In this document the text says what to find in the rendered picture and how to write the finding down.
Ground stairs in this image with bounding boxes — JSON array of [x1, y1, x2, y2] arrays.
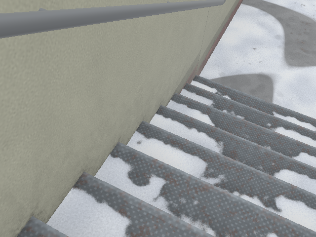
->
[[17, 75, 316, 237]]

